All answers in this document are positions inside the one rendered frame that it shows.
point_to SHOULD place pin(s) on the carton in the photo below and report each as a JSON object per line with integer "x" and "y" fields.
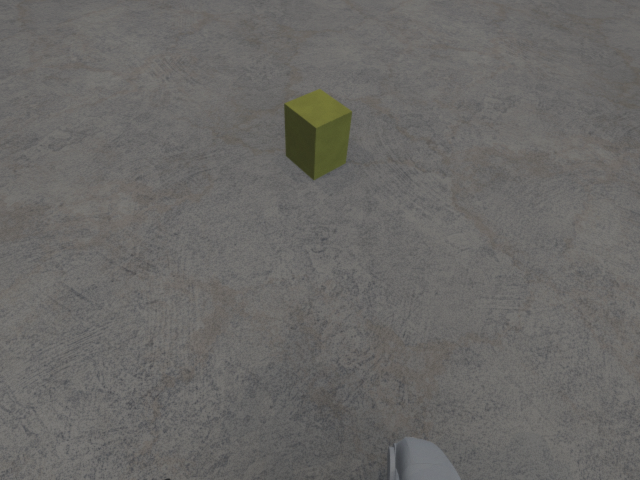
{"x": 317, "y": 131}

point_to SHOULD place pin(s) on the right robot thigh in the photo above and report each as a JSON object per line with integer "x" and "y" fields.
{"x": 418, "y": 459}

